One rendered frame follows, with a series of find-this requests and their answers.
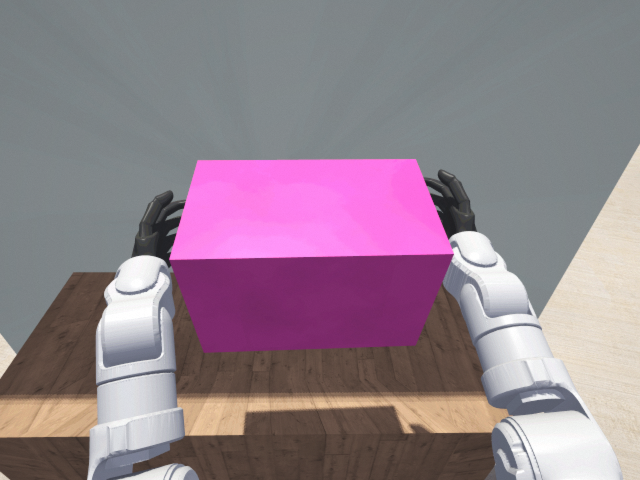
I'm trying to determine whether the robot right hand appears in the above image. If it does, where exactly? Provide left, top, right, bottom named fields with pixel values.
left=423, top=169, right=477, bottom=240

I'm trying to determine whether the robot left hand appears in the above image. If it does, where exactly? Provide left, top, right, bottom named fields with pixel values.
left=131, top=190, right=186, bottom=268

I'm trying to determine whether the right robot forearm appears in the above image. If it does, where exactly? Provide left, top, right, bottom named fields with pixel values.
left=443, top=231, right=623, bottom=480

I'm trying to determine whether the left robot forearm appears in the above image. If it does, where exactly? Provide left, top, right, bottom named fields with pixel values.
left=87, top=255, right=185, bottom=480

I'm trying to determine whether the pedestal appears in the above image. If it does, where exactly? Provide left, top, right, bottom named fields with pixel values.
left=0, top=272, right=513, bottom=480

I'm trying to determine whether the carton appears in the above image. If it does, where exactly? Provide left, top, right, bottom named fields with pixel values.
left=169, top=159, right=454, bottom=353

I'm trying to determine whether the right robot upper arm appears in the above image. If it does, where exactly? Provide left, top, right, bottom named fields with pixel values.
left=491, top=410, right=621, bottom=480

